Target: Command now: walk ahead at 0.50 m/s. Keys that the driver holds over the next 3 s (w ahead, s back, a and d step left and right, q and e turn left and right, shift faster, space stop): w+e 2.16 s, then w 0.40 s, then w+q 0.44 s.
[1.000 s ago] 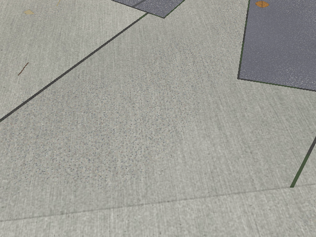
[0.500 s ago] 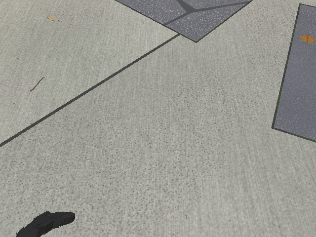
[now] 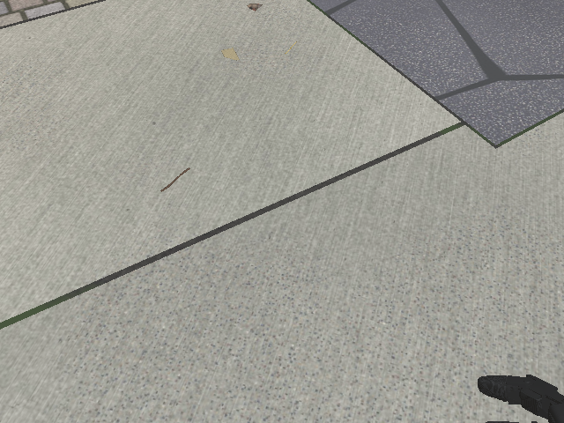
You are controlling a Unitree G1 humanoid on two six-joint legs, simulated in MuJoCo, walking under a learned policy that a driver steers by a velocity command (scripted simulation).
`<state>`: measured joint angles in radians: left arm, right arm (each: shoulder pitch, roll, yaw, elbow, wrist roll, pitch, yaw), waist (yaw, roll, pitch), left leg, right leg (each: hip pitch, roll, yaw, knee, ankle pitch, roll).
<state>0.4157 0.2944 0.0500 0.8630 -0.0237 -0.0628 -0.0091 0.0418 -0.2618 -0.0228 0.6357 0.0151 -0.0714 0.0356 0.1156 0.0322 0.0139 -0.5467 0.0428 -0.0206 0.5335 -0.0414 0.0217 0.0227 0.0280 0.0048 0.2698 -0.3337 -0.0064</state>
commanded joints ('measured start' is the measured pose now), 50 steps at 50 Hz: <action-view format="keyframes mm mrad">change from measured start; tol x32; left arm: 1 -32 182 40 -41 -5 3 10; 24 -413 27 8 -241 3 18 -49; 30 26 295 121 -170 -3 38 -15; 50 -71 154 69 -180 -1 22 32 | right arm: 1 77 -133 -54 -47 -6 -20 -2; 4 416 -254 -95 20 -22 -2 -22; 50 -49 -150 -62 -14 -4 -53 -10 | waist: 1 -135 -107 -44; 4 -228 258 -416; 24 -192 2 89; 31 -29 -230 -402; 50 -76 -149 -12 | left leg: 1 246 -42 38 -68 -25 53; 4 961 384 -657 -172 -216 280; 11 381 214 -124 -392 -33 180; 23 606 238 169 -377 194 131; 28 648 223 241 31 809 70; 29 496 182 257 270 688 31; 31 -167 -100 13 859 -570 -51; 32 -274 -35 -78 876 -498 -26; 50 108 -28 -72 -35 15 -51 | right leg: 1 -60 -231 112 124 666 -125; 5 -784 -41 136 1002 -207 -14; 18 -685 -139 61 526 410 11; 28 -401 23 -126 333 148 -129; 31 425 -376 837 80 40 -457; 39 -235 -174 292 -53 450 -296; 50 -178 -172 398 105 209 -183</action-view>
